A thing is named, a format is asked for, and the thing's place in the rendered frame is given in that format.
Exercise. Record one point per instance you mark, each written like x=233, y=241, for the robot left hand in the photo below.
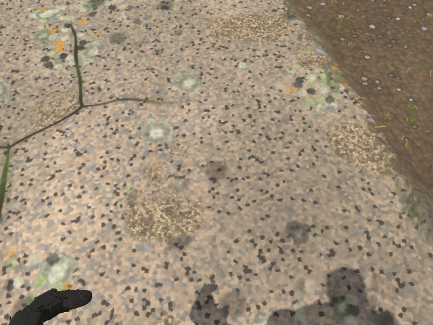
x=49, y=305

